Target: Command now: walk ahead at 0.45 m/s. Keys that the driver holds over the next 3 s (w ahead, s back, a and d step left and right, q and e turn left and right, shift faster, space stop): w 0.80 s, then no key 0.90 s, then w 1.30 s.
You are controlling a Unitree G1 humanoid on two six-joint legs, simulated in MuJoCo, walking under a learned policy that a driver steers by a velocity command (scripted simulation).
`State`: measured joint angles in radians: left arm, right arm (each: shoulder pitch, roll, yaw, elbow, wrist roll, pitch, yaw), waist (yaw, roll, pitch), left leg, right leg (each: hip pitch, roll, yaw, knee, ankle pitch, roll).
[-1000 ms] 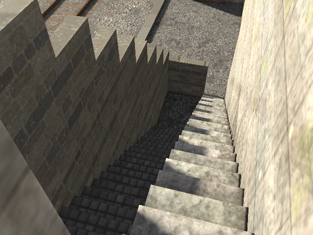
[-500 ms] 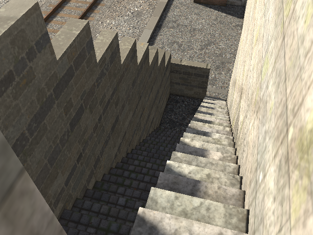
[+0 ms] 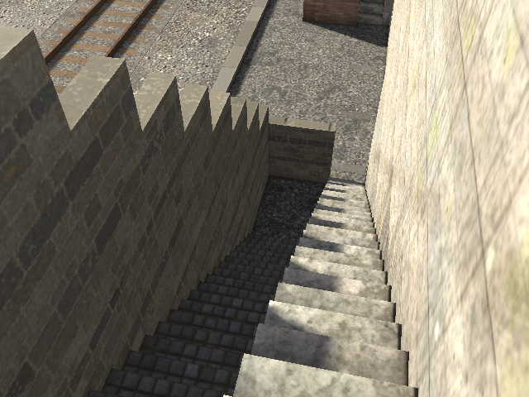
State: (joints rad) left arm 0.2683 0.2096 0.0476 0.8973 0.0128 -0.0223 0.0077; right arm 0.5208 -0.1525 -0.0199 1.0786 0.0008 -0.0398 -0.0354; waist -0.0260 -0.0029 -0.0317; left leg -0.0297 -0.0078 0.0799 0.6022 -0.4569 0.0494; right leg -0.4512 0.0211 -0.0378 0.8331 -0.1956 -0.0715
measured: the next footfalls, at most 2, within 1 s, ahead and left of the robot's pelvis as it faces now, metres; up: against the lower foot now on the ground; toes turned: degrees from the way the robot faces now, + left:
left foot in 0.36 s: +0.15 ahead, +0.13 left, +0.00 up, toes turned +5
right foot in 0.66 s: +0.28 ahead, -0.08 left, -0.19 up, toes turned -2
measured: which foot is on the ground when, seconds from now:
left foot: down 0.00-0.00, up 0.02-0.34, down 0.36-0.68, up 0.70-0.96, down 0.98-1.00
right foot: down 0.00-0.36, up 0.38-0.64, down 0.66-1.00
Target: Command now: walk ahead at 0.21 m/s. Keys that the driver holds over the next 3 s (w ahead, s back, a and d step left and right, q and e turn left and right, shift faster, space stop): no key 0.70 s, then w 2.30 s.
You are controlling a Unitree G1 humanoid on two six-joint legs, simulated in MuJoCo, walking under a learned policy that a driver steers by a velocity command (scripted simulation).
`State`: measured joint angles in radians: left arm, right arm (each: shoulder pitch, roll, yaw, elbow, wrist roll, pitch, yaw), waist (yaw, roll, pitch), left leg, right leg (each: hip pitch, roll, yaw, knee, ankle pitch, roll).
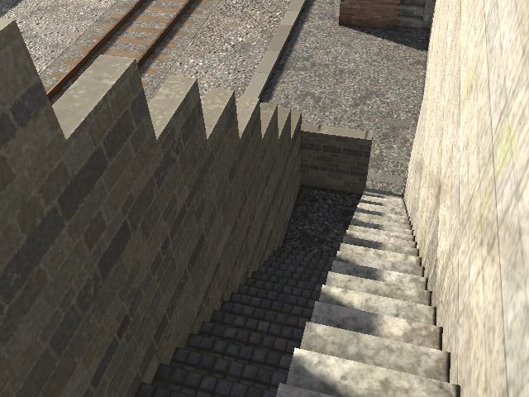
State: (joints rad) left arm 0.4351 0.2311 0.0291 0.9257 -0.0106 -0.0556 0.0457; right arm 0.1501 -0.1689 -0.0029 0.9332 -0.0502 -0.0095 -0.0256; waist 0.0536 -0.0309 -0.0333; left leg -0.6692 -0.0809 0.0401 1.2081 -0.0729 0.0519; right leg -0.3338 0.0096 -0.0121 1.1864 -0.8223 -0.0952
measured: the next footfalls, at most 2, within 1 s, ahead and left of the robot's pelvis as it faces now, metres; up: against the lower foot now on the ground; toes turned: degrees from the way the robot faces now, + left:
left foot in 0.28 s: +0.24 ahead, -0.02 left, -0.19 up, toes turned +5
right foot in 0.54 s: +0.28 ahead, -0.28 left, -0.22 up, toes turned +1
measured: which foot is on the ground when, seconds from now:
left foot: down 0.00-0.12, up 0.14-0.26, down 0.28-1.00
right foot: down 0.00-0.28, up 0.30-0.52, down 0.54-1.00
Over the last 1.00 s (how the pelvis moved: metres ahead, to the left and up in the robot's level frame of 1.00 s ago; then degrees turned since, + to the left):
0.37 -0.02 -0.27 -1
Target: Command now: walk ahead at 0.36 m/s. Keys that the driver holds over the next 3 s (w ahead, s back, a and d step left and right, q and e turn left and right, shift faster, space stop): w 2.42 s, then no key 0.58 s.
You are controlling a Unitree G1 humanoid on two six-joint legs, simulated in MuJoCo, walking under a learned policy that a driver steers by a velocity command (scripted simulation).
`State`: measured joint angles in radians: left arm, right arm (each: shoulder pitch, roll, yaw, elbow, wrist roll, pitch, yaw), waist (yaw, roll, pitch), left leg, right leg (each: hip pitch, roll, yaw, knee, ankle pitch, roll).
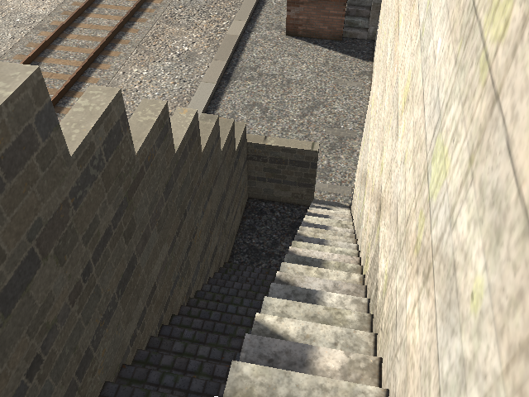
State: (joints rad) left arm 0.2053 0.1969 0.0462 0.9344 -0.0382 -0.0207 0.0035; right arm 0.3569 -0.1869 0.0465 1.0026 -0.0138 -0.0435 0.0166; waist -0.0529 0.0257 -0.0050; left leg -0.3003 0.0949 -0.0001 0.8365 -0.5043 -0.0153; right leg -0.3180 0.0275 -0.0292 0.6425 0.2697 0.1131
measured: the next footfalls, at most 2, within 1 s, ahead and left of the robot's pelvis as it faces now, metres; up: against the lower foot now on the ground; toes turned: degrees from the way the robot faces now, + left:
right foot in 0.34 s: +0.08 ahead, -0.18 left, -0.15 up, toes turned +7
left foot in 0.56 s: +0.32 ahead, +0.07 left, -0.17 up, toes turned +8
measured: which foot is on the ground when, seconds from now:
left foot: down 0.00-0.38, up 0.40-0.54, down 0.56-0.92, up 0.94-1.00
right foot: down 0.00-0.26, up 0.28-0.32, down 0.34-0.54, up 0.56-0.96, down 0.98-1.00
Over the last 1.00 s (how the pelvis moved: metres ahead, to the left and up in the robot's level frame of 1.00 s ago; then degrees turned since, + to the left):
0.23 -0.16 -0.14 2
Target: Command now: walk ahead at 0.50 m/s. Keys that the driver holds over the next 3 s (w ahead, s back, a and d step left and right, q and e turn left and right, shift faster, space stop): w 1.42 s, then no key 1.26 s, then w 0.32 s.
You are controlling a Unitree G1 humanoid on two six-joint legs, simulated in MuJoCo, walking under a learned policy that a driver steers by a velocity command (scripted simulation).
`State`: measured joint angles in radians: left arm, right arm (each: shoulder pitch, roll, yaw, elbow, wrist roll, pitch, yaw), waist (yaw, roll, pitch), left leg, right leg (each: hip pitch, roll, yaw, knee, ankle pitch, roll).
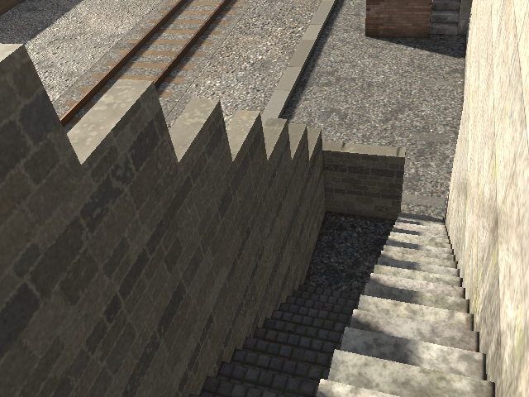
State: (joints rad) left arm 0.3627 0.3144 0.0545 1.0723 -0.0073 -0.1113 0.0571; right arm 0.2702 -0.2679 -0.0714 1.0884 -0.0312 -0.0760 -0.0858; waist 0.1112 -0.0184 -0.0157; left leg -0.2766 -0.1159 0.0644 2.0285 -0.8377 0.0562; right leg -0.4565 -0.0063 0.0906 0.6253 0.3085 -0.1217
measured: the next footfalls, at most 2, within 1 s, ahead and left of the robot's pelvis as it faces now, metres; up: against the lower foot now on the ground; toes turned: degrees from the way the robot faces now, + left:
left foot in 0.06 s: -0.10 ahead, +0.14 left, +0.23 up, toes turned -6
right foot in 0.54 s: +0.32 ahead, -0.13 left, -0.19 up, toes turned +3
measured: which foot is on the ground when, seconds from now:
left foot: up 0.00-0.04, down 0.06-0.46, up 0.48-0.82, down 0.84-0.94, up 0.96-1.00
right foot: down 0.00-0.22, up 0.24-0.52, down 0.54-0.98, up 1.00-1.00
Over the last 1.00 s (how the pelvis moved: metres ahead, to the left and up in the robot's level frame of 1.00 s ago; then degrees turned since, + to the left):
0.59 -0.05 -0.55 -4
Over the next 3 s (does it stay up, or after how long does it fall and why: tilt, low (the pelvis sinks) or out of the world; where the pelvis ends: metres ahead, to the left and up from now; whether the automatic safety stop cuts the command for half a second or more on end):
stays up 0.55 -0.14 -0.39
